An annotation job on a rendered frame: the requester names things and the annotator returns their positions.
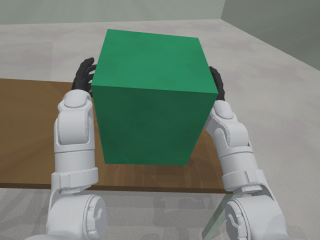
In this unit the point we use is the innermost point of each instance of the robot right upper arm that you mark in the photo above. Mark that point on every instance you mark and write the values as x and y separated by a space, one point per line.
255 218

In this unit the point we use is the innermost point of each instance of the left robot forearm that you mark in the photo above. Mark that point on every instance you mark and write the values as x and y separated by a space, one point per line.
74 144

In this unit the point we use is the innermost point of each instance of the right robot hand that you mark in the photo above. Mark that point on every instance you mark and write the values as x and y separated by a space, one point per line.
218 82

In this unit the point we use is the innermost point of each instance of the carton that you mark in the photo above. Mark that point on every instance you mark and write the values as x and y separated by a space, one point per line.
152 95

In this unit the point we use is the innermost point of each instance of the robot left upper arm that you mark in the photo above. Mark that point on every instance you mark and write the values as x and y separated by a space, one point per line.
79 217

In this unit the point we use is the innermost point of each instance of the right robot forearm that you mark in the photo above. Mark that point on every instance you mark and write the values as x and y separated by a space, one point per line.
241 174

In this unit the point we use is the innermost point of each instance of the left robot hand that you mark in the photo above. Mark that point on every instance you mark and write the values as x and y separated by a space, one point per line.
82 79

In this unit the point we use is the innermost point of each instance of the table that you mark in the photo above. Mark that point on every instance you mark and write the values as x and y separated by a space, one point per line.
28 111

